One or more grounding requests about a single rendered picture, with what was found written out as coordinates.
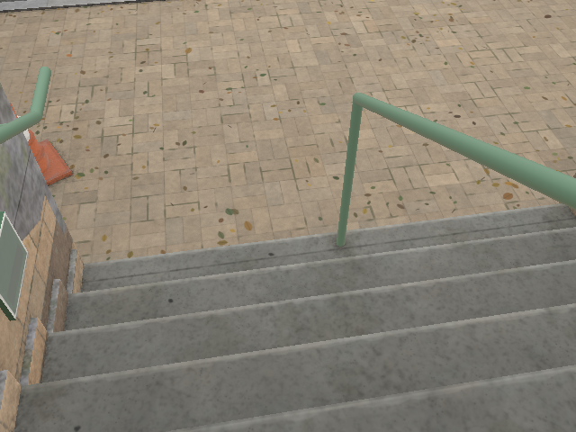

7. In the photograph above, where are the stairs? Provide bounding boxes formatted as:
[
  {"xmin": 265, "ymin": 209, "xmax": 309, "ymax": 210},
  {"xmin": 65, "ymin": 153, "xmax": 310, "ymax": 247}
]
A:
[{"xmin": 14, "ymin": 203, "xmax": 576, "ymax": 432}]

